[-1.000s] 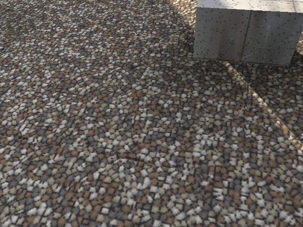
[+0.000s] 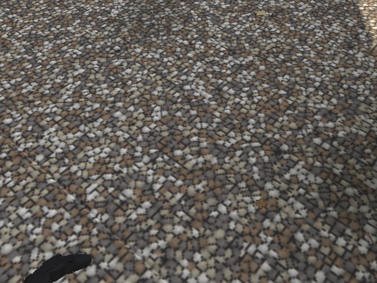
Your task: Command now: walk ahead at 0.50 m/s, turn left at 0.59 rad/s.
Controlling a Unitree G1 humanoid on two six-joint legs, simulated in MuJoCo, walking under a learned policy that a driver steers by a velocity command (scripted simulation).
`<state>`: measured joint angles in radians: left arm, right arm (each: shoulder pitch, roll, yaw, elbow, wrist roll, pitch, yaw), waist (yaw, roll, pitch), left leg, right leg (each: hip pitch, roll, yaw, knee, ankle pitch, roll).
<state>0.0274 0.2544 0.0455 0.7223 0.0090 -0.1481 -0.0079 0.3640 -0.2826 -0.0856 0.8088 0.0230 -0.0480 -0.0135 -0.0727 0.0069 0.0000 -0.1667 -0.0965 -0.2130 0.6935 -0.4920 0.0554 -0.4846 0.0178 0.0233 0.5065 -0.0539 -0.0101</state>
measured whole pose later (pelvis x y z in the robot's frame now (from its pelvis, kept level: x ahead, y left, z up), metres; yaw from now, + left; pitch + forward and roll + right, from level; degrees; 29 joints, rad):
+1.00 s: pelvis +0.33 +0.05 +0.01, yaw +27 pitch +1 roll +0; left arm 0.22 0.24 0.03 0.73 0.03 -0.01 0.01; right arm 0.17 -0.24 -0.03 0.68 -0.02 0.01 0.00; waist 0.00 0.03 -0.01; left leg -0.36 -0.07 -0.08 0.56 -0.22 0.02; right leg -0.32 -0.02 0.01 0.58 -0.29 0.02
